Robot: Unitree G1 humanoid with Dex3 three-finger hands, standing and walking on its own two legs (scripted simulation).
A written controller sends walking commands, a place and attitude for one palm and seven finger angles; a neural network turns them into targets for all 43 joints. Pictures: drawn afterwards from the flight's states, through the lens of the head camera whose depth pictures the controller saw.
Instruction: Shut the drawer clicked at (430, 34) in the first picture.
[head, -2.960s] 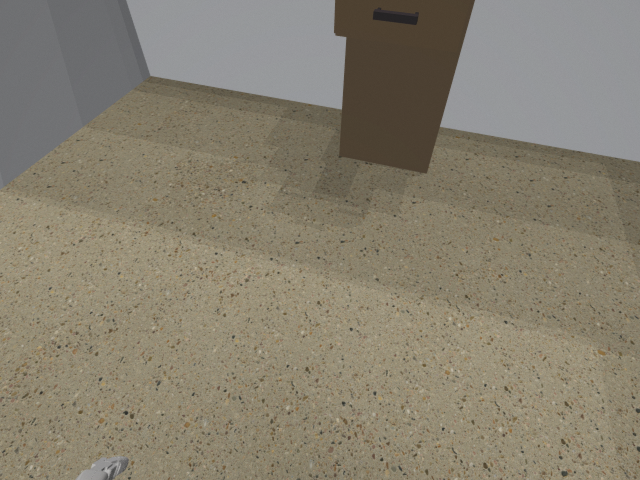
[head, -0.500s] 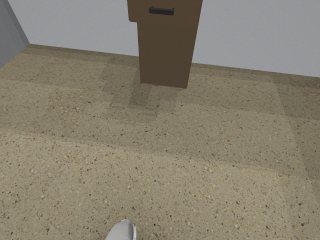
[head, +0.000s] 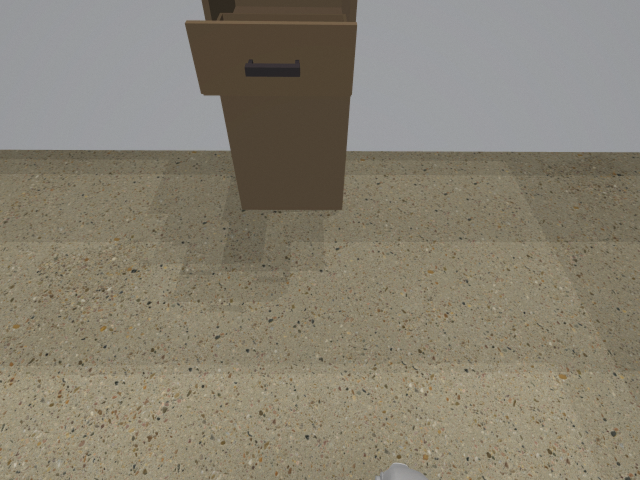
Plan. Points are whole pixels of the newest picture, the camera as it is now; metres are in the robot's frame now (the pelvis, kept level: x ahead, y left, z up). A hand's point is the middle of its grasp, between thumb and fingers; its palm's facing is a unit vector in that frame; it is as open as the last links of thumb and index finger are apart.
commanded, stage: walk to a spot facing it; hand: left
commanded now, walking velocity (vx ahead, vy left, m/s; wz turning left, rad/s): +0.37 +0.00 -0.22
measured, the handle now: (273, 66) +1.03 +0.15 +0.04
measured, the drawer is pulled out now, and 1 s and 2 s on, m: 0.29 0.29 0.29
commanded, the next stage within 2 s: turn to face it in 0.80 s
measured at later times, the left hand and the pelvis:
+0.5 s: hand (213, 464) +0.19 +0.17 -0.20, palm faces +0.04 -0.99 -0.15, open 7.3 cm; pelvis +0.22 +0.00 -0.02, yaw -2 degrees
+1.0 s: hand (258, 273) +0.53 +0.15 -0.17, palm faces -0.25 -0.95 -0.21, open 7.4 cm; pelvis +0.40 -0.01 -0.01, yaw -14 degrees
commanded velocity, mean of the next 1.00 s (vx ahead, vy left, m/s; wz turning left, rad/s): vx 0.27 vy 0.00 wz -0.18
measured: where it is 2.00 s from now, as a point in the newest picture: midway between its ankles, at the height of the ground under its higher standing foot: (331, 400)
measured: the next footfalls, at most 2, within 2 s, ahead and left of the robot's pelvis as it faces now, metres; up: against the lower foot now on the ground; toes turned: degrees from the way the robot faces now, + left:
right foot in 0.14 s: +0.16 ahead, -0.15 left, +0.00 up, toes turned -10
left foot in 0.52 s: +0.37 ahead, +0.11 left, +0.00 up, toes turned +8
